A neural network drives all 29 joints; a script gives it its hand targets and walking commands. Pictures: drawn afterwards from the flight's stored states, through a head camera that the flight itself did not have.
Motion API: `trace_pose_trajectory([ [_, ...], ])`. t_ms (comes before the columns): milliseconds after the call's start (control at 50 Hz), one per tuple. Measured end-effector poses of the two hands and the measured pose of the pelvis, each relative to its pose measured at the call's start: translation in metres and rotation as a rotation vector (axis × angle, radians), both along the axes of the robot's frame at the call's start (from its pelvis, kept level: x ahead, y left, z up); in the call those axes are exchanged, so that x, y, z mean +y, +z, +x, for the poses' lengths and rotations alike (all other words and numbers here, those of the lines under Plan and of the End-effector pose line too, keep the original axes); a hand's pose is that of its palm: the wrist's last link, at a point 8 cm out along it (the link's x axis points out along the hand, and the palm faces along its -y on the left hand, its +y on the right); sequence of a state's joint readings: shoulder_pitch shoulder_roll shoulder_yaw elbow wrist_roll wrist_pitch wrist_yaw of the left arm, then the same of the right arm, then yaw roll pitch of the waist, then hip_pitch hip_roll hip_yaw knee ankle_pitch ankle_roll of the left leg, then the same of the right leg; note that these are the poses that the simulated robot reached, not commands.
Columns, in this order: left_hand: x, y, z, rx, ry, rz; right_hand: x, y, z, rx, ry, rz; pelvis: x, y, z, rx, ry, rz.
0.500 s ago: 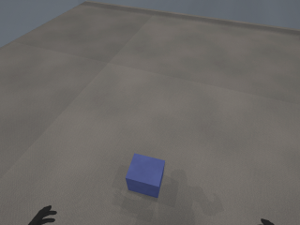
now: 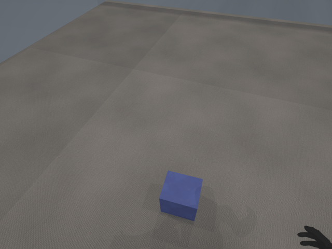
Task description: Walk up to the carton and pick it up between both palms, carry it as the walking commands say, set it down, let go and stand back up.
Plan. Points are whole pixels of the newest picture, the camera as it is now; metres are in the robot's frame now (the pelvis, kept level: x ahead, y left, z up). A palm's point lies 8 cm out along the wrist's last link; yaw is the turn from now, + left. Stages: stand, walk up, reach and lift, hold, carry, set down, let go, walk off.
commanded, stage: walk up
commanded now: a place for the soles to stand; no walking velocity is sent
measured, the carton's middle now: (181, 195) +0.53 -0.03 -0.65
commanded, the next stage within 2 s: reach and lift in 1.76 s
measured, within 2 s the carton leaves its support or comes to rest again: neither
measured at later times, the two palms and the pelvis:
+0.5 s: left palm (29, 209) +0.24 +0.40 -0.08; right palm out of the picture +0.16 -0.26 -0.09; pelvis +0.10 +0.08 -0.01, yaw -9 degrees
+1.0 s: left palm (56, 183) +0.32 +0.36 -0.09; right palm out of the picture +0.15 -0.27 -0.08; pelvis +0.12 +0.08 +0.00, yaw -16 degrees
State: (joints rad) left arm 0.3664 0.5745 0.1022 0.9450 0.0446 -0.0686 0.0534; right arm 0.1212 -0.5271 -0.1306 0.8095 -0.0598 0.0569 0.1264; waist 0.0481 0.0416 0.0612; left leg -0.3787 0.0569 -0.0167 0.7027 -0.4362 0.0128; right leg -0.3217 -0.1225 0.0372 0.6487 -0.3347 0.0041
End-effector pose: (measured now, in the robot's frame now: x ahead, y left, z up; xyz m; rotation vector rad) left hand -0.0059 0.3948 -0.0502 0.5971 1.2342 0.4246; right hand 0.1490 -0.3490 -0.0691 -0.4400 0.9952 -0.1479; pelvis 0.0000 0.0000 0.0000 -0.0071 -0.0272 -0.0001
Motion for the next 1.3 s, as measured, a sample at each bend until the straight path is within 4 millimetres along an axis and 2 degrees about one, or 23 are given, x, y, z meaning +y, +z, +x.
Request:
trace_pose_trajectory([
  [40,0.016,-0.007,0.016,-0.007,-0.016,0.014,0.01,-0.008,-0.014,0.005,-0.026,-0.019,0.015,-0.007,0.004,-0.005,-0.012,0.005],
  [80,0.018,-0.011,0.042,-0.029,-0.044,-0.008,0.021,-0.012,-0.033,0.023,-0.073,-0.012,0.025,-0.006,0.01,-0.009,-0.026,0.011],
  [160,0.01,-0.012,0.094,-0.065,-0.133,-0.086,0.039,-0.013,-0.062,0.053,-0.151,0.012,0.037,0.002,0.028,-0.012,-0.045,0.011],
  [240,-0.001,-0.01,0.143,-0.104,-0.203,-0.129,0.046,-0.018,-0.073,0.084,-0.204,0.016,0.043,0.004,0.05,-0.008,-0.07,0.007],
  [320,-0.005,-0.015,0.184,-0.162,-0.259,-0.135,0.055,-0.03,-0.056,0.09,-0.215,0.02,0.049,-0.005,0.069,-0.005,-0.099,-0.003],
  [400,-0.003,-0.013,0.215,-0.195,-0.283,-0.156,0.072,-0.025,-0.021,0.045,-0.207,0.018,0.061,-0.001,0.084,-0.006,-0.125,0.0],
  [460,0.004,-0.021,0.236,-0.188,-0.303,-0.181,0.084,-0.02,0.002,-0.003,-0.203,0.004,0.074,-0.003,0.095,-0.002,-0.146,0.009],
  [540,0.006,-0.036,0.263,-0.177,-0.309,-0.225,0.095,-0.014,0.015,-0.035,-0.217,-0.026,0.088,-0.007,0.106,-0.002,-0.18,0.006],
  [620,0.0,-0.043,0.287,-0.165,-0.33,-0.257,0.096,-0.004,0.017,-0.046,-0.248,-0.055,0.092,-0.003,0.114,-0.001,-0.208,-0.013],
  [720,-0.008,-0.048,0.305,-0.144,-0.378,-0.262,0.085,-0.003,0.01,-0.025,-0.295,-0.068,0.089,-0.005,0.119,0.003,-0.241,-0.018],
  [900,-0.026,-0.04,0.327,-0.154,-0.406,-0.268,0.084,-0.011,0.001,-0.014,-0.348,-0.028,0.084,-0.002,0.121,-0.003,-0.272,0.008],
  [1060,-0.037,-0.032,0.328,-0.141,-0.427,-0.252,0.074,-0.012,-0.003,-0.014,-0.386,-0.002,0.076,0.003,0.118,-0.005,-0.286,0.021],
  [1300,-0.045,-0.027,0.327,-0.118,-0.428,-0.272,0.076,-0.009,-0.022,0.039,-0.417,0.013,0.076,0.013,0.115,-0.001,-0.303,0.023],
])
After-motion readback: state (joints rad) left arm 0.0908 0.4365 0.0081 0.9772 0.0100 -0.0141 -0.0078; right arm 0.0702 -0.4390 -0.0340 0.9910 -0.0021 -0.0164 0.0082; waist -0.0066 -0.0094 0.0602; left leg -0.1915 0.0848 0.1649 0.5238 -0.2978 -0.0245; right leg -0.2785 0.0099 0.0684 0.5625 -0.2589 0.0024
